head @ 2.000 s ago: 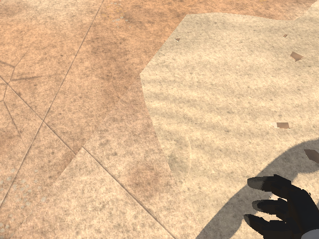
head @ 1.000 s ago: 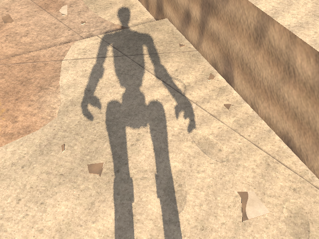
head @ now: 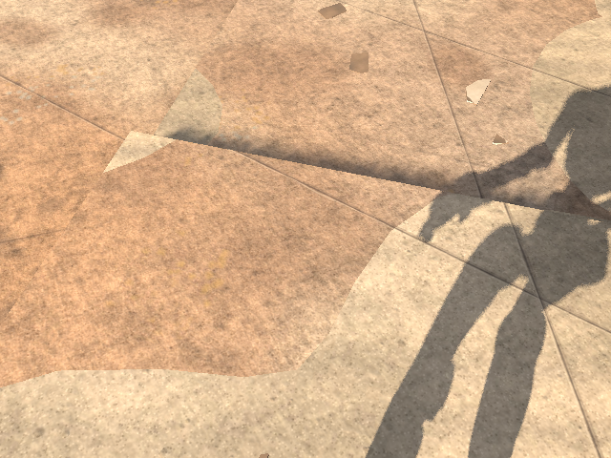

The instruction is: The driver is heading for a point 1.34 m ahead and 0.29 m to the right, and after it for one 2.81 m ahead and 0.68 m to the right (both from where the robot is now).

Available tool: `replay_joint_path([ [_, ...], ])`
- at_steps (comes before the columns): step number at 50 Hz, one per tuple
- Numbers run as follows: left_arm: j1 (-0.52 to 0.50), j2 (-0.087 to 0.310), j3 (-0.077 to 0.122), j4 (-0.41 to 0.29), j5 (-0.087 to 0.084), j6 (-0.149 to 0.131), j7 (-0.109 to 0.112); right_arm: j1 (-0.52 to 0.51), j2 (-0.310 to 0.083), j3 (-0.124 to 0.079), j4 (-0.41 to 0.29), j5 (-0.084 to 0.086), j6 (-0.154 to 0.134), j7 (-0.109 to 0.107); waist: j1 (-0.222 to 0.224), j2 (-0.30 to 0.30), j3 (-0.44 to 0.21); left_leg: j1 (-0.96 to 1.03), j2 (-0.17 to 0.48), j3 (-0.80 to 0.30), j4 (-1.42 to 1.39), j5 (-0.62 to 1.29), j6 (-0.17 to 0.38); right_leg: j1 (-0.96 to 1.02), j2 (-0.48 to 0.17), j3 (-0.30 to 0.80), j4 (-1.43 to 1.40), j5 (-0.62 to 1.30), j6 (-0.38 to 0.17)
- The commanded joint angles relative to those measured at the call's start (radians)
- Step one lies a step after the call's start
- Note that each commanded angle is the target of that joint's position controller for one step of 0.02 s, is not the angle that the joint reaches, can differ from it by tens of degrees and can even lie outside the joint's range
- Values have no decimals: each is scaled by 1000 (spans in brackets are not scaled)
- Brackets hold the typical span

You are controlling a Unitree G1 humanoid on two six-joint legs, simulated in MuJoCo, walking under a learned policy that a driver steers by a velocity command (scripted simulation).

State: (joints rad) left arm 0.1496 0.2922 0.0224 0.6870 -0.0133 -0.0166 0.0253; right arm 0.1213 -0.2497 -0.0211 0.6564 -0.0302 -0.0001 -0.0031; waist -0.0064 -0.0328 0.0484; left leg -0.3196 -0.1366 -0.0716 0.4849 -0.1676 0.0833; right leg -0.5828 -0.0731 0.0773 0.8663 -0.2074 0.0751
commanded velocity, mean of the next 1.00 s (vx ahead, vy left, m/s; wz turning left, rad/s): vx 0.72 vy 0.00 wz -0.13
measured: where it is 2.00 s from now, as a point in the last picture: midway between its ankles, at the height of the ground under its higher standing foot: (356, 153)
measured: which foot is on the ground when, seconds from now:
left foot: down 0.00-0.16, up 0.18-0.58, down 0.60-1.00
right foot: up 0.00-0.14, down 0.16-0.64, up 0.66-1.00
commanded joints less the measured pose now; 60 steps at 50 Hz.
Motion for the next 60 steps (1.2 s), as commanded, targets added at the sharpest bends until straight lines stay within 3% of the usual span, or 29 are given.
replay_joint_path([
  [1,-45,140,43,-97,-15,3,-7,12,-177,-56,-38,-2,-1,-7,-40,153,-108,53,336,-146,-124,253,174,107,5,-37,-32,-62,-18],
  [3,-37,133,47,-110,-12,5,-19,24,-175,-62,-29,13,12,-18,-43,157,-99,127,378,-170,-97,284,175,76,4,-55,-58,-130,-33],
  [5,-3,109,44,-105,-20,9,-35,45,-191,-73,-29,29,15,-21,-48,158,-121,139,399,-191,-135,-69,151,107,10,-91,-106,-161,-72],
  [8,212,117,66,-9,-18,-1,-43,-25,-157,-68,-42,47,-7,-13,54,93,-87,-71,304,-90,-24,-472,61,393,61,-113,-318,-186,-165],
  [9,353,172,85,32,-14,-15,-35,-78,-86,-55,-66,35,-19,-9,96,-124,-67,-261,190,72,346,-413,-19,520,-102,194,-471,-370,-251],
  [10,408,276,109,15,-6,-42,-46,-169,-85,-52,-144,49,-60,4,123,-285,-6,-633,34,57,530,-423,-59,678,-258,743,-688,-641,-419],
  [11,382,221,97,-2,13,-63,-48,-209,-129,-64,-144,75,-97,11,129,-175,18,-724,94,-52,610,-362,-38,703,-283,801,-733,-690,-427],
  [13,324,173,84,-28,4,-77,-38,-193,-132,-67,-108,54,-132,21,89,-64,7,-668,137,-58,561,-166,-37,688,-207,610,-674,-442,-360],
  [14,307,202,96,-8,39,-37,-35,-144,-126,-50,-79,-72,-92,38,68,-26,27,-570,166,-3,524,-102,-72,590,-135,477,-690,-321,-302],
  [15,303,182,91,-11,35,-26,-35,-118,-110,-50,-66,-76,-68,47,62,-55,16,-485,155,27,505,-61,-98,533,-75,405,-700,-238,-285],
  [19,374,156,87,28,17,-22,-40,-168,-109,-34,-82,-26,-26,51,87,-68,5,-460,141,68,423,-22,-152,525,-20,357,-698,-86,-309],
  [26,447,138,77,106,15,-44,-23,-332,-108,-12,-134,-14,-52,55,163,-125,29,-346,128,148,86,101,-91,632,-74,318,-706,270,-291],
  [29,401,183,79,131,24,-61,-17,-111,-161,-36,-80,-6,-53,24,37,-125,-84,-17,36,212,56,-27,7,657,-78,173,-474,978,-224],
  [30,361,193,81,131,34,-58,-12,118,-187,-51,-15,4,-55,7,-79,-119,-187,223,38,196,60,-38,45,590,-65,119,-247,1076,-202],
  [31,312,172,73,111,46,-61,-9,366,-236,-71,42,-1,-56,-9,-200,-62,-301,517,168,43,85,-209,89,385,-31,83,63,874,-193],
  [32,341,65,47,64,23,-70,-23,451,-338,-100,68,-24,-54,-8,-165,257,-399,722,407,-528,-52,-669,221,52,150,3,473,179,-135],
  [33,283,94,43,48,53,-84,-32,369,-271,-85,81,4,-49,9,-116,262,-280,676,433,-869,-238,-682,238,-152,173,46,518,-173,-154],
  [34,176,113,41,28,59,-90,-34,282,-231,-81,73,9,-51,17,-93,160,-122,552,420,-740,-229,-586,247,-219,102,61,528,-95,-161],
  [36,76,104,28,-5,74,-100,-41,278,-178,-72,93,6,-58,17,-57,31,-19,334,348,-550,-251,-334,239,-172,42,53,417,-69,-134],
  [39,43,76,7,-50,94,-68,-50,291,-151,-57,133,20,-77,8,22,95,41,174,271,-444,-309,-223,238,-139,3,29,251,-159,-75],
  [43,-169,43,-26,-145,63,-58,-81,255,-179,-72,110,24,-88,8,6,106,105,-115,173,-296,-409,-76,186,102,23,-72,-128,92,-32],
  [47,-188,71,-14,-142,49,-59,-67,320,-234,-93,122,44,-90,17,-24,79,25,-2,211,-304,-334,284,122,320,71,-87,-272,247,-49],
  [49,-39,123,14,-100,53,-63,-42,340,-270,-100,133,40,-82,9,51,42,-102,99,185,-263,-44,581,79,500,124,-105,-324,95,-71],
  [50,116,156,34,-66,57,-67,-23,325,-280,-103,131,38,-83,12,137,32,-193,9,142,-239,202,555,53,715,80,-80,-310,54,-85],
  [51,324,243,66,-51,77,-68,4,301,-200,-81,106,36,-95,14,226,-36,-329,-136,87,-171,538,296,38,936,-138,135,-334,-282,-121],
  [52,340,307,77,-46,106,-63,5,379,-59,-46,57,74,-90,5,146,-273,-467,-358,19,-78,845,-355,23,1071,-440,655,-524,-601,-198],
  [53,257,256,78,-41,78,-53,3,309,-131,-48,44,49,-75,-3,125,-234,-367,-462,94,-37,929,-240,36,949,-403,757,-602,-631,-219],
  [55,165,116,47,-26,72,-54,-5,185,-147,-54,46,16,-53,14,104,-53,-129,-483,182,-9,875,-128,32,719,-305,400,-579,-323,-198],
  [60,212,47,29,75,34,-93,-25,59,-58,-32,-40,-1,13,64,19,-77,7,-508,243,22,806,-97,15,546,-227,4,-649,147,-144],
])
Keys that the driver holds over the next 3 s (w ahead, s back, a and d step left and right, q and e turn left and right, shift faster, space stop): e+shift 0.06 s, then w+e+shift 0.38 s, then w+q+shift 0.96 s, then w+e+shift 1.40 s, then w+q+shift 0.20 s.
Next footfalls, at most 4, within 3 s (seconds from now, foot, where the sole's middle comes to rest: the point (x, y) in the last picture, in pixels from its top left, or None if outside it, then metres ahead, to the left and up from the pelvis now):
0.16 right None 0.07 -0.15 -0.77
0.60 left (369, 451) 0.48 -0.12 -0.77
1.02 right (493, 320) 0.80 -0.45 -0.77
1.44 left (381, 199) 1.20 -0.21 -0.77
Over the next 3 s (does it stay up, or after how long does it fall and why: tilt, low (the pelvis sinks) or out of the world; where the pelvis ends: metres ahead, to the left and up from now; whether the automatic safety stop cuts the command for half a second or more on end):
stays up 2.45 -0.46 -0.12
